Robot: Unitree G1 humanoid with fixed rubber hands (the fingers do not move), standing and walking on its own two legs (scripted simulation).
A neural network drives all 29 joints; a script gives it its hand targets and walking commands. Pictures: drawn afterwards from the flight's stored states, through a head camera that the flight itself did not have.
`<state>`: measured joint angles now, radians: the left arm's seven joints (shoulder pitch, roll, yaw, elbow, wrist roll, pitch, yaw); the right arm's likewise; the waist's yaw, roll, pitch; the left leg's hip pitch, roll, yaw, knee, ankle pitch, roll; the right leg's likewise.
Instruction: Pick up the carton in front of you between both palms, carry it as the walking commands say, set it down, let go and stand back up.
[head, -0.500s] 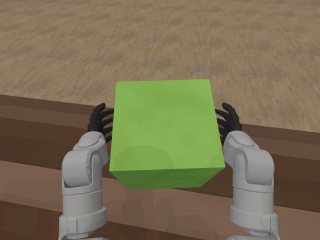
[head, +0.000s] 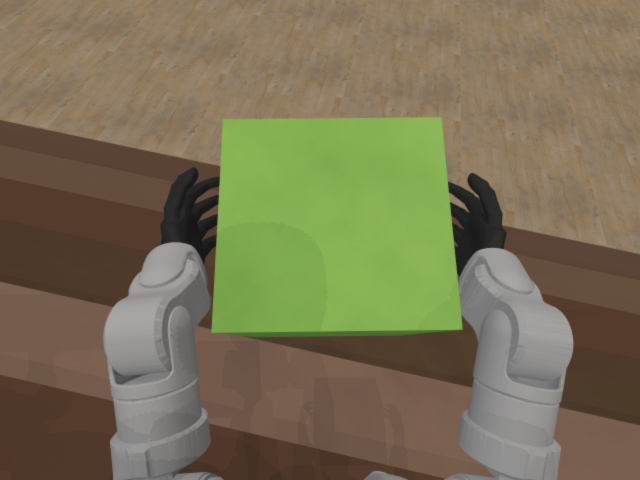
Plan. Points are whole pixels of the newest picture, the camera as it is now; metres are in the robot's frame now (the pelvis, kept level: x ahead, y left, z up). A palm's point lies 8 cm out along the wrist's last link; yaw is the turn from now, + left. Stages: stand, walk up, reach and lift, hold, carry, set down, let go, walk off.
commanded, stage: carry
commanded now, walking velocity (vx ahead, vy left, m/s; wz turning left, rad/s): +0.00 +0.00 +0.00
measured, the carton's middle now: (330, 249) +0.37 +0.02 +0.06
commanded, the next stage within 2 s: none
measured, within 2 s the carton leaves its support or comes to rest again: neither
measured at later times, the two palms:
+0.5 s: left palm (81, 267) +0.29 +0.27 +0.11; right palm (385, 279) +0.31 -0.03 +0.11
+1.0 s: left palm (46, 270) +0.28 +0.30 +0.11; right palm (360, 286) +0.29 +0.00 +0.12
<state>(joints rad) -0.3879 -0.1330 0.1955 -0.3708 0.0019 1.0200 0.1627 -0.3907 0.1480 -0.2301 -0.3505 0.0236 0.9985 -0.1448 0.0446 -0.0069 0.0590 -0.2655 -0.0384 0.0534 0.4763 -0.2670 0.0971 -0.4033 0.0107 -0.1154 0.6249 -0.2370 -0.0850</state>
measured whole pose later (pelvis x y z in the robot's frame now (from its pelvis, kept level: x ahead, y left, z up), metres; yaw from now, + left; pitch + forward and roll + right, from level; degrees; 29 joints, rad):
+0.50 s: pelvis -0.02 +0.10 -0.02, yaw +4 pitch +1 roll -3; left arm -0.42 -0.14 0.25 -0.15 0.04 1.09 0.17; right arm -0.45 0.11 -0.24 -0.11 -0.02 1.07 -0.14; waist -0.04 0.05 -0.06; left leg -0.41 0.04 -0.13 0.72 -0.36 0.01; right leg -0.37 -0.04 -0.11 0.61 -0.27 0.01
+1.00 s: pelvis -0.03 +0.13 -0.01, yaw +2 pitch +2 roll +0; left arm -0.45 -0.11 0.25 -0.02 0.05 1.08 0.14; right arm -0.45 0.12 -0.24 -0.02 -0.06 1.08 -0.15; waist 0.01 -0.02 -0.12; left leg -0.36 -0.01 -0.04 0.57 -0.24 0.00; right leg -0.37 -0.07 0.02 0.53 -0.20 0.06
